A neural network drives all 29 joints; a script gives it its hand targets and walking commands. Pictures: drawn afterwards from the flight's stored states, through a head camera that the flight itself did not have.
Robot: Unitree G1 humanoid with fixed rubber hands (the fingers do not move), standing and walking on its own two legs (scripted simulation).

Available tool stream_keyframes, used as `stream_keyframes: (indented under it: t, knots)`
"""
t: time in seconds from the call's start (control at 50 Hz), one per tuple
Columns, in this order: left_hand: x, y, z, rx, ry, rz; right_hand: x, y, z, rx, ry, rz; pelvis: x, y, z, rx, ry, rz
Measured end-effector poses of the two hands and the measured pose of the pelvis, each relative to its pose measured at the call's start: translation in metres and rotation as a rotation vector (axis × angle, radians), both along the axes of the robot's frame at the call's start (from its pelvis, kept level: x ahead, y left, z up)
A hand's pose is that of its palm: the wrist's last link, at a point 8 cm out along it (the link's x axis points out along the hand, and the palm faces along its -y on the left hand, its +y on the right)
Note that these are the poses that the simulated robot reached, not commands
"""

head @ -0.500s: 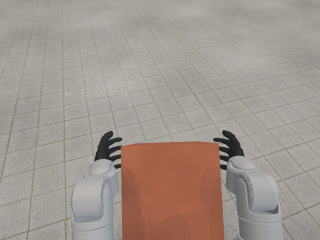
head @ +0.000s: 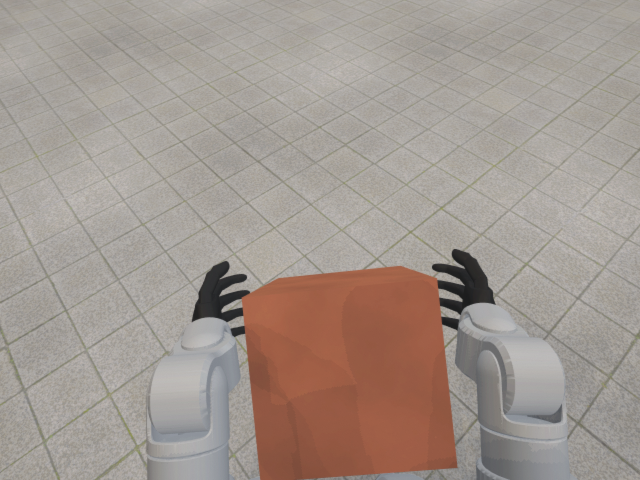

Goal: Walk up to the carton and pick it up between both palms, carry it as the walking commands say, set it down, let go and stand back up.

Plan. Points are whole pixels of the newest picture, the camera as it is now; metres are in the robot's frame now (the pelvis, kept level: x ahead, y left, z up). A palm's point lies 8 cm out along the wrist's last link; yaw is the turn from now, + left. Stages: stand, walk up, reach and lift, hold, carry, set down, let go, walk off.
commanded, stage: carry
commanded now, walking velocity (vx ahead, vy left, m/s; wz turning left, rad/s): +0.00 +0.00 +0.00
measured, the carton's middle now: (346, 349) +0.29 -0.02 -0.04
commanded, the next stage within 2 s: hold in 1.96 s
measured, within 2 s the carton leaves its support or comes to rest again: neither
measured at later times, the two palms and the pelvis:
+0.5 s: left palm (192, 363) +0.23 +0.14 +0.10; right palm (487, 358) +0.21 -0.15 +0.10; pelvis -0.03 +0.01 +0.01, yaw -3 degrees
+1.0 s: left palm (169, 350) +0.25 +0.16 +0.10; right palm (453, 333) +0.24 -0.12 +0.10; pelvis -0.01 +0.03 +0.01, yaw -3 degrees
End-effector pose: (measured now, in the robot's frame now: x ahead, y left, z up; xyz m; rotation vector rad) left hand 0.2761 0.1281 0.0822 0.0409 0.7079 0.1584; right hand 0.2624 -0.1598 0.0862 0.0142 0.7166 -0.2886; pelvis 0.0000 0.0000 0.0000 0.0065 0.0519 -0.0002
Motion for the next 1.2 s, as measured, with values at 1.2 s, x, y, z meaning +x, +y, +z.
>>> stream_keyframes:
  t: [1.2]
  knots:
    - [-0.012, 0.041, 0.017, -0.007, -0.025, 0.018, -0.009, 0.04, 0.016, -0.033, -0.006, 0.035, -0.003, 0.035, 0.007, -0.005, -0.009, -0.045]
